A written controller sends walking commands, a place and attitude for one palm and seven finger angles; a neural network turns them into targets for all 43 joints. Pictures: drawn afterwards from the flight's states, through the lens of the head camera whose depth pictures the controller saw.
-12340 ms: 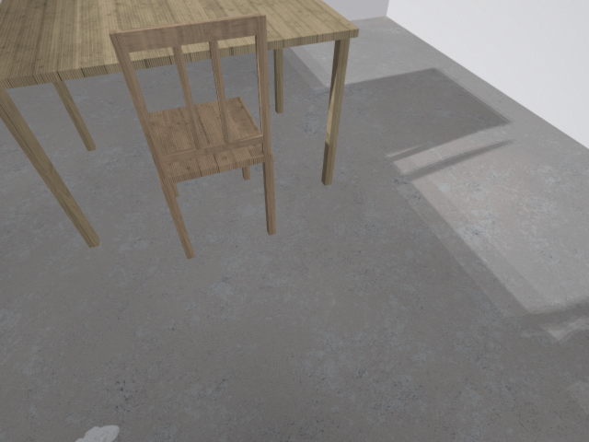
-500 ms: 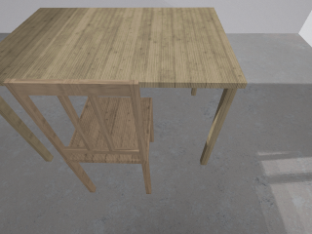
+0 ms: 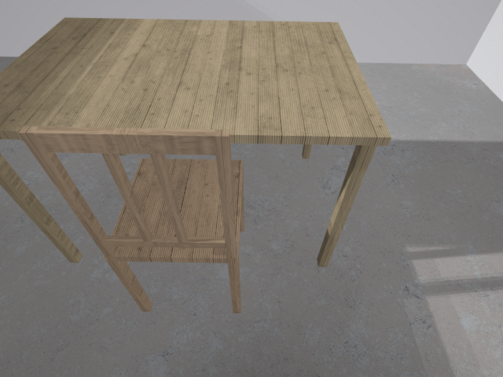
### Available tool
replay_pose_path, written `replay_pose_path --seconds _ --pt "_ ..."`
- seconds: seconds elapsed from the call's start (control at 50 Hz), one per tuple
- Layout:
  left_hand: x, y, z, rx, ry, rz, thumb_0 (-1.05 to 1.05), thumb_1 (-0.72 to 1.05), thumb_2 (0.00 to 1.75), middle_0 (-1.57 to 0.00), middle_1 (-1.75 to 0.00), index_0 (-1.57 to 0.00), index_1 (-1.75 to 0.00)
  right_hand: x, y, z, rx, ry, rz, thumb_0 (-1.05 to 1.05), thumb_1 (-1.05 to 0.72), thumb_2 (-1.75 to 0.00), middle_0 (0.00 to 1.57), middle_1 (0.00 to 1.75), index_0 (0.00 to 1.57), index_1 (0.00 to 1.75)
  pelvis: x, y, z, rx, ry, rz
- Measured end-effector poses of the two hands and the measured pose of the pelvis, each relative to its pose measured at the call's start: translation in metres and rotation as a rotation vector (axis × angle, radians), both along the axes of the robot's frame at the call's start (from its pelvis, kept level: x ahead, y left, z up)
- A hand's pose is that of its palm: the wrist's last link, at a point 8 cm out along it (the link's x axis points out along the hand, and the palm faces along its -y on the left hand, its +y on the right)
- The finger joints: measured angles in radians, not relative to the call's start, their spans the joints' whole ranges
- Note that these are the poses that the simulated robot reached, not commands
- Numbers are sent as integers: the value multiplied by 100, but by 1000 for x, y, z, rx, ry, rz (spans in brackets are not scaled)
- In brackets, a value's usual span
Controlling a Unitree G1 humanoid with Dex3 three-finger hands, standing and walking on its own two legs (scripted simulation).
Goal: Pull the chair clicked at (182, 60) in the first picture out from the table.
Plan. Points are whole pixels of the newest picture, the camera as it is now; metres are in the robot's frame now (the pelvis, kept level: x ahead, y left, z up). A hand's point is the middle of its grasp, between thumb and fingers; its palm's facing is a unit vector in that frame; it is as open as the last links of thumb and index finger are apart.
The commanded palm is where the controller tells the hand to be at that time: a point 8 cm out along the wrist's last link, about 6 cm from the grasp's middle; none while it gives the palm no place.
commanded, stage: look again from close up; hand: left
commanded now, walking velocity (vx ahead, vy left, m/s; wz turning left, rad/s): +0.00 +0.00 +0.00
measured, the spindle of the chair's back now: (131, 201) +0.49 +0.32 -0.08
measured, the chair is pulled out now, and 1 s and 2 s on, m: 0.00 0.00 0.00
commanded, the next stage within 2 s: raise the hand toward the chair's back in 1.34 s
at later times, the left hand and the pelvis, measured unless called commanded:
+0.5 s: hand out of the picture +0.03 +0.19 -0.17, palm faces +0.04 -0.97 -0.22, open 7.3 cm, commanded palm none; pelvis +0.02 +0.02 -0.01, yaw +0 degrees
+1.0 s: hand out of the picture +0.00 +0.16 -0.18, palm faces +0.05 -0.98 -0.17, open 7.4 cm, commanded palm none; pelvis +0.02 +0.01 +0.00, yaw +0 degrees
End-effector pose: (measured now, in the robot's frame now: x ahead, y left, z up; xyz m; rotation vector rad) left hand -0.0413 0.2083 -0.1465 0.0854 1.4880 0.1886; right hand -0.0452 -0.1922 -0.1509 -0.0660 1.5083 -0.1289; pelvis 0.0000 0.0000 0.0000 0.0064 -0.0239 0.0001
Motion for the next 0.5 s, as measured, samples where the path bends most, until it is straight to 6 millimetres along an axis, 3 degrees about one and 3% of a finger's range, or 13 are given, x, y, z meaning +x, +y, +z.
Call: replay_pose_path --seconds 0.1,0.18,0.3,0.38,0.5 --pt "-9 -8 -1 -22 28 9 0 91 90 -20 -30 -20 -29 0 2 1 -6 5 -6 0 -91 -89 20 30 20 30 4 2 0 -1 3 -1" --pt "-6 -6 -4 -18 8 -18 0 91 90 -20 -30 -20 -29 13 2 -5 -7 -44 7 0 -91 -89 20 30 20 30 3 8 -5 -14 10 0" --pt "20 11 -3 10 -62 -39 1 91 90 -20 -30 -20 -29 38 10 -12 1 -144 16 0 -92 -89 19 30 20 30 10 17 -8 -9 4 2" --pt "42 23 0 37 -119 -50 1 91 90 -20 -30 -20 -29 42 13 -13 5 -154 26 2 -93 -89 20 30 20 30 14 19 -7 -3 -1 0" --pt "60 34 5 61 -149 -61 1 92 90 -20 -30 -20 -29 42 14 -11 8 -143 31 1 -92 -89 20 30 20 30 17 20 -6 2 -5 -3"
